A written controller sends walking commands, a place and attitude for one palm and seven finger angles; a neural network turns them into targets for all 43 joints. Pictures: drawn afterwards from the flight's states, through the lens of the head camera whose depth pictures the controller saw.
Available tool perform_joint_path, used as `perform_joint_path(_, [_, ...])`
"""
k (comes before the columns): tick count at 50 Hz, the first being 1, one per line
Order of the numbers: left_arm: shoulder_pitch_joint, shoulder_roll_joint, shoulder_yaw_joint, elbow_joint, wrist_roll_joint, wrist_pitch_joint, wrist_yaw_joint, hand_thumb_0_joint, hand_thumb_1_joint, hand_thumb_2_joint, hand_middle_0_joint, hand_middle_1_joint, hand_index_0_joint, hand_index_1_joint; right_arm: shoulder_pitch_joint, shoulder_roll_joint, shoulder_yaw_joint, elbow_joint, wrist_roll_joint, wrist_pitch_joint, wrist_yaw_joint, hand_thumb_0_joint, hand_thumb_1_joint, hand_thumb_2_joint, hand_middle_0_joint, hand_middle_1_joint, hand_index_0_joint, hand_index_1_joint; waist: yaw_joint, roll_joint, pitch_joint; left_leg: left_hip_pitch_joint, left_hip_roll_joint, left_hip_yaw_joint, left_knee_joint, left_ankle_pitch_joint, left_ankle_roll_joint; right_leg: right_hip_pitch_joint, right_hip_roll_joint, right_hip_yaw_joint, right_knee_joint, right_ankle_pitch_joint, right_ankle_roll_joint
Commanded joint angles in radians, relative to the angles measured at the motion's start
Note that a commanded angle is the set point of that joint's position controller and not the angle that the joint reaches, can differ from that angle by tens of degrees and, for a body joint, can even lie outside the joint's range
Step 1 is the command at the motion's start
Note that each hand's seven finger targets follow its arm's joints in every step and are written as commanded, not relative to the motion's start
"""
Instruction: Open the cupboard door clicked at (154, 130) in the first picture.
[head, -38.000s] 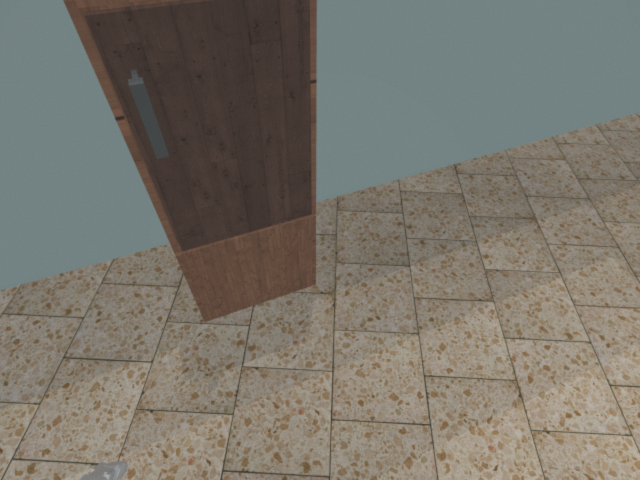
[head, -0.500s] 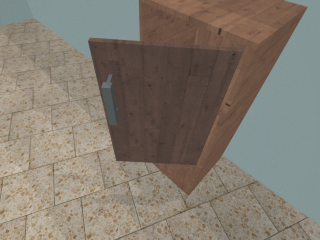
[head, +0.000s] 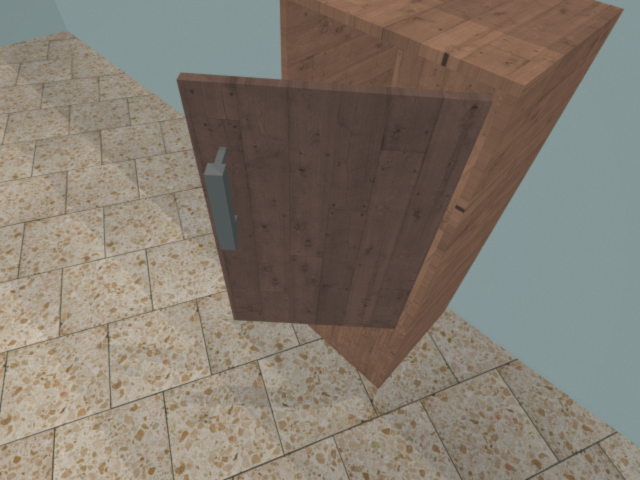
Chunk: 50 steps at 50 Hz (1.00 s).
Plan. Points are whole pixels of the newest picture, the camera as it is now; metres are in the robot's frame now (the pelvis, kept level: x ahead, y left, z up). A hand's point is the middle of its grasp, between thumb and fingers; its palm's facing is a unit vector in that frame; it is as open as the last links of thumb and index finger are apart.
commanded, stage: look again from close up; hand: left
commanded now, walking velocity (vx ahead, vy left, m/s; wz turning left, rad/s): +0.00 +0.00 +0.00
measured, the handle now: (225, 200) +0.47 +0.17 +0.07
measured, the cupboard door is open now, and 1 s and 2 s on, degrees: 42 42 42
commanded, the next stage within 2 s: shuffle to correct the standing spot in 0.04 s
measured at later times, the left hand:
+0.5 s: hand out of the picture +0.00 +0.16 -0.18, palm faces +0.02 -0.97 -0.22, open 7.4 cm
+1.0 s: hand out of the picture -0.02 +0.14 -0.18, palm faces +0.04 -0.99 -0.16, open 7.4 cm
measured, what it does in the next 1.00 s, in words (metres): stands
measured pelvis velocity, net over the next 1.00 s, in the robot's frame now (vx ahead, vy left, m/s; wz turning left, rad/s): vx -0.02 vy -0.03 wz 0.01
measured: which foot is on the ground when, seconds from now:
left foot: down 0.00-1.00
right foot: down 0.00-1.00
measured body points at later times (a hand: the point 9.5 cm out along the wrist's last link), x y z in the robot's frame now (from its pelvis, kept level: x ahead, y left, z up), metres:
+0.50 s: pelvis -0.03 -0.03 +0.00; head +0.01 -0.02 +0.44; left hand +0.00 +0.21 -0.16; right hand -0.01 -0.26 -0.16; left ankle -0.04 +0.05 -0.74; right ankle -0.04 -0.16 -0.72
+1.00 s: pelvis -0.02 -0.03 +0.00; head -0.01 -0.01 +0.45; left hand -0.02 +0.19 -0.17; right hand -0.01 -0.26 -0.15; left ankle -0.04 +0.05 -0.74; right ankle -0.04 -0.17 -0.74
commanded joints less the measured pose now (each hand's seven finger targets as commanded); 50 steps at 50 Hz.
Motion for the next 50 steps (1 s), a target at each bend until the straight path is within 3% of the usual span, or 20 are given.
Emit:
perform_joint_path(1, [0.067,0.087,0.017,-0.030,-0.003,-0.011,0.004,0.000,0.900,0.900,-0.200,-0.300,-0.200,-0.300,0.065,-0.122,-0.027,-0.026,0.003,-0.008,-0.011,0.000,-0.900,-0.900,0.200,0.300,0.200,0.300,0.003,0.034,0.016,-0.046,0.192,-0.155,-0.082,0.343,-0.045,-0.001,-0.055,0.053,-0.030,0.162,-0.063])
perform_joint_path(7, [0.072,0.084,0.017,-0.027,-0.003,-0.013,0.004,0.000,0.900,0.900,-0.200,-0.300,-0.200,-0.300,0.069,-0.118,-0.028,-0.025,0.003,-0.009,-0.012,0.000,-0.900,-0.900,0.200,0.300,0.200,0.300,0.000,0.042,0.005,-0.036,0.190,-0.151,-0.077,0.356,-0.047,0.000,-0.057,0.056,-0.031,0.182,-0.065])
perform_joint_path(11, [0.066,0.089,0.024,-0.042,-0.007,-0.008,0.008,0.000,0.900,0.900,-0.200,-0.300,-0.200,-0.300,0.062,-0.118,-0.037,-0.037,0.008,-0.012,-0.022,0.000,-0.900,-0.900,0.200,0.300,0.200,0.300,-0.003,0.046,-0.011,0.011,0.211,-0.156,-0.051,0.613,-0.054,-0.023,-0.054,0.056,0.002,0.280,-0.055])
perform_joint_path(14, [0.065,0.087,0.031,-0.058,-0.006,0.003,0.008,0.000,0.900,0.900,-0.200,-0.300,-0.200,-0.300,0.061,-0.121,-0.049,-0.054,0.007,-0.004,-0.027,0.000,-0.900,-0.900,0.200,0.300,0.200,0.300,-0.005,0.064,-0.029,0.039,0.237,-0.166,-0.031,0.667,-0.043,-0.065,-0.045,0.050,0.037,0.234,-0.048])
perform_joint_path(17, [0.049,0.089,0.043,-0.089,0.000,0.016,0.005,0.000,0.900,0.900,-0.200,-0.300,-0.200,-0.300,0.051,-0.135,-0.065,-0.074,0.003,0.008,-0.030,0.000,-0.900,-0.900,0.200,0.300,0.200,0.300,-0.011,0.081,-0.025,0.030,0.285,-0.207,-0.025,0.681,-0.004,-0.124,-0.025,0.045,0.105,0.118,-0.046])
perform_joint_path(20, [0.030,0.086,0.058,-0.124,0.004,0.036,0.003,0.000,0.900,0.900,-0.200,-0.300,-0.200,-0.300,0.040,-0.151,-0.076,-0.099,-0.007,0.018,-0.035,0.000,-0.900,-0.900,0.200,0.300,0.200,0.300,-0.012,0.118,-0.006,-0.014,0.393,-0.290,-0.046,0.713,0.104,-0.218,0.001,0.054,0.319,-0.184,-0.048])
perform_joint_path(22, [0.038,0.071,0.065,-0.139,0.007,0.040,0.002,0.000,0.900,0.900,-0.200,-0.300,-0.200,-0.300,0.006,-0.166,-0.083,-0.120,-0.015,0.026,-0.034,0.000,-0.900,-0.900,0.200,0.300,0.200,0.300,-0.001,0.119,-0.041,-0.037,0.406,-0.285,-0.018,0.726,0.134,-0.214,0.006,0.074,0.388,-0.211,-0.051])
perform_joint_path(24, [0.079,0.041,0.054,-0.128,0.003,0.027,0.000,0.000,0.900,0.900,-0.200,-0.300,-0.200,-0.300,-0.037,-0.153,-0.077,-0.133,-0.017,0.024,-0.019,0.000,-0.900,-0.900,0.200,0.300,0.200,0.300,0.027,0.110,-0.081,-0.092,0.339,-0.218,-0.008,0.540,0.088,-0.101,-0.001,0.047,0.251,-0.135,-0.044])
perform_joint_path(25, [0.113,0.037,0.050,-0.117,0.006,0.015,-0.001,0.000,0.900,0.900,-0.200,-0.300,-0.200,-0.300,-0.049,-0.142,-0.073,-0.133,-0.012,0.023,-0.013,0.000,-0.900,-0.900,0.200,0.300,0.200,0.300,0.046,0.072,-0.089,-0.136,0.297,-0.192,0.024,0.373,0.047,-0.019,-0.004,0.042,0.110,-0.033,-0.038])
perform_joint_path(26, [0.111,0.056,0.045,-0.107,0.009,0.000,-0.002,0.000,0.900,0.900,-0.200,-0.300,-0.200,-0.300,-0.045,-0.127,-0.068,-0.129,-0.004,0.024,-0.006,0.000,-0.900,-0.900,0.200,0.300,0.200,0.300,0.038,0.000,-0.063,-0.186,0.213,-0.159,0.057,0.132,-0.013,0.015,-0.023,0.104,-0.041,0.057,-0.043])
perform_joint_path(27, [0.069,0.116,0.040,-0.111,0.010,-0.016,0.000,0.000,0.900,0.900,-0.200,-0.300,-0.200,-0.300,-0.022,-0.104,-0.063,-0.129,0.007,0.027,0.001,0.000,-0.900,-0.900,0.200,0.300,0.200,0.300,0.002,-0.127,-0.023,-0.222,0.122,-0.101,0.083,-0.089,-0.066,-0.027,-0.137,0.256,-0.135,-0.008,-0.085])
perform_joint_path(28, [0.031,0.177,0.042,-0.125,0.004,-0.018,-0.005,0.000,0.900,0.900,-0.200,-0.300,-0.200,-0.300,-0.007,-0.118,-0.062,-0.125,0.000,0.031,0.013,0.000,-0.900,-0.900,0.200,0.300,0.200,0.300,-0.012,-0.126,0.020,-0.175,0.088,-0.080,0.091,-0.137,-0.082,-0.137,-0.199,0.323,-0.206,-0.206,-0.140])
perform_joint_path(29, [0.010,0.193,0.048,-0.136,0.004,-0.020,-0.008,0.000,0.900,0.900,-0.200,-0.300,-0.200,-0.300,-0.004,-0.119,-0.063,-0.115,-0.008,0.035,0.019,0.000,-0.900,-0.900,0.200,0.300,0.200,0.300,-0.015,-0.125,0.033,-0.134,0.086,-0.072,0.117,-0.096,-0.084,-0.211,-0.185,0.333,-0.242,-0.339,-0.148])
perform_joint_path(30, [0.010,0.176,0.046,-0.137,0.003,-0.020,-0.006,0.000,0.900,0.900,-0.200,-0.300,-0.200,-0.300,0.001,-0.105,-0.059,-0.109,-0.011,0.043,0.021,0.000,-0.900,-0.900,0.200,0.300,0.200,0.300,-0.013,-0.150,0.054,-0.140,0.086,-0.067,0.143,-0.079,-0.086,-0.224,-0.170,0.337,-0.263,-0.382,-0.148])
perform_joint_path(35, [0.054,0.163,0.051,-0.132,0.000,-0.029,-0.007,0.000,0.900,0.900,-0.200,-0.300,-0.200,-0.300,0.032,-0.095,-0.047,-0.095,-0.009,0.028,0.026,0.000,-0.900,-0.900,0.200,0.300,0.200,0.300,0.007,-0.080,0.029,-0.174,0.096,-0.065,0.111,-0.021,-0.092,-0.109,-0.172,0.296,-0.210,-0.153,-0.159])
perform_joint_path(37, [0.051,0.163,0.053,-0.133,0.000,-0.029,-0.006,0.000,0.900,0.900,-0.200,-0.300,-0.200,-0.300,0.045,-0.095,-0.045,-0.094,-0.007,0.026,0.025,0.000,-0.900,-0.900,0.200,0.300,0.200,0.300,0.003,-0.063,0.014,-0.155,0.105,-0.072,0.075,0.006,-0.095,-0.103,-0.167,0.262,-0.170,-0.054,-0.151])
perform_joint_path(39, [0.044,0.150,0.048,-0.129,-0.003,-0.026,-0.006,0.000,0.900,0.900,-0.200,-0.300,-0.200,-0.300,0.057,-0.097,-0.044,-0.088,-0.004,0.021,0.021,0.000,-0.900,-0.900,0.200,0.300,0.200,0.300,-0.002,0.000,0.008,-0.103,0.124,-0.097,0.018,0.089,-0.090,-0.122,-0.124,0.198,-0.107,0.039,-0.125])
perform_joint_path(41, [0.048,0.133,0.045,-0.126,-0.002,-0.022,-0.004,0.000,0.900,0.900,-0.200,-0.300,-0.200,-0.300,0.059,-0.109,-0.041,-0.087,-0.001,0.011,0.014,0.000,-0.900,-0.900,0.200,0.300,0.200,0.300,0.010,0.082,-0.005,-0.101,0.168,-0.139,-0.003,0.227,-0.071,-0.089,-0.078,0.132,-0.039,0.158,-0.093])
perform_joint_path(44, [0.072,0.114,0.035,-0.098,-0.004,-0.020,-0.003,0.000,0.900,0.900,-0.200,-0.300,-0.200,-0.300,0.056,-0.124,-0.038,-0.088,0.002,0.004,0.004,0.000,-0.900,-0.900,0.200,0.300,0.200,0.300,0.016,0.053,-0.055,-0.080,0.186,-0.151,-0.001,0.320,-0.058,-0.030,-0.066,0.097,-0.016,0.197,-0.076])
perform_joint_path(50, [0.065,0.098,0.022,-0.071,-0.001,-0.015,-0.002,0.000,0.900,0.900,-0.200,-0.300,-0.200,-0.300,0.055,-0.122,-0.035,-0.070,0.004,0.001,-0.001,0.000,-0.900,-0.900,0.200,0.300,0.200,0.300,0.014,0.048,0.003,-0.090,0.194,-0.174,-0.052,0.309,-0.048,-0.031,-0.048,0.073,-0.035,0.133,-0.057])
